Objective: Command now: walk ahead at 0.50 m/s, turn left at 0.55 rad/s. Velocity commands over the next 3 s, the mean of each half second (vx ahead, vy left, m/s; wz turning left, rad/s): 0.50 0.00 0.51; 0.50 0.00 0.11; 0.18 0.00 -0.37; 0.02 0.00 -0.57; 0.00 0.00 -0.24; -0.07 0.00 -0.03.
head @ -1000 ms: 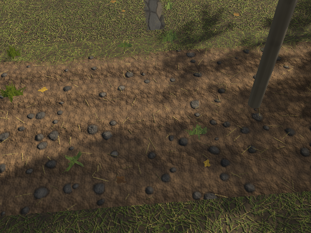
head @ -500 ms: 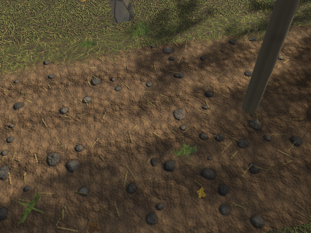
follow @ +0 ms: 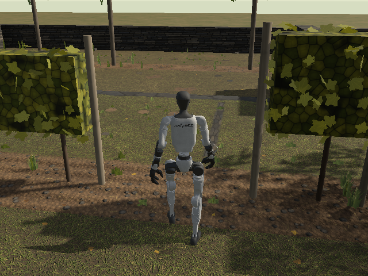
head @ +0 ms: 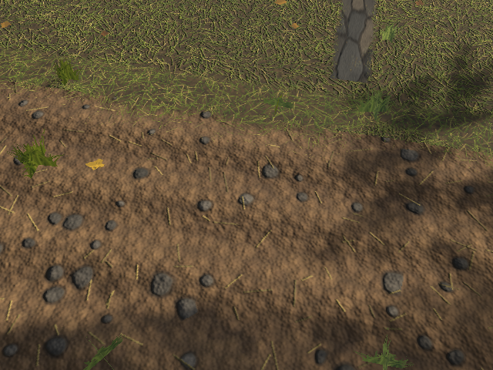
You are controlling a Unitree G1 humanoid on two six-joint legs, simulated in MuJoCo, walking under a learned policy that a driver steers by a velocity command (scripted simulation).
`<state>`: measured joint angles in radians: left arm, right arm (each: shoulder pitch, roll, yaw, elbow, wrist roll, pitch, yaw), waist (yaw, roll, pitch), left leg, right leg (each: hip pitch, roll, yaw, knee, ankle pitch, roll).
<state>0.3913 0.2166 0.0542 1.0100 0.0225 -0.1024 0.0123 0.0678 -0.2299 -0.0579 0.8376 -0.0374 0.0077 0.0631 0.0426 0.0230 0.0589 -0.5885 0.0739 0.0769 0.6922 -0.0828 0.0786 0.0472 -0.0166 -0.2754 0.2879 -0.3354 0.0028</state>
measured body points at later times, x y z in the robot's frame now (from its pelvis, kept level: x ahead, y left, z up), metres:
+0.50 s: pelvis +0.27 +0.06 +0.01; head +0.29 +0.08 +0.45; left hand +0.39 +0.34 -0.11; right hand +0.31 -0.21 -0.12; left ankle +0.16 +0.09 -0.74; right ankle +0.47 -0.05 -0.68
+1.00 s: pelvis +0.54 +0.10 +0.01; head +0.56 +0.10 +0.46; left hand +0.44 +0.33 -0.13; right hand +0.75 -0.09 -0.11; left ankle +0.63 +0.28 -0.68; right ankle +0.51 +0.01 -0.74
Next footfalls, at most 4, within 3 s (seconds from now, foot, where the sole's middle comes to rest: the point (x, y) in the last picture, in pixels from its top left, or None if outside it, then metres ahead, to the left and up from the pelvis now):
0.08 left None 0.20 0.10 -0.77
0.64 right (258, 334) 0.55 0.02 -0.77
1.14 left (173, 271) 0.73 0.28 -0.77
1.62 right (248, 290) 0.68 0.05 -0.77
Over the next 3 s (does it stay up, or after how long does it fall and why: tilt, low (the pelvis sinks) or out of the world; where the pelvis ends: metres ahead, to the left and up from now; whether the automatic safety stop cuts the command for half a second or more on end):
stays up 0.58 0.18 0.00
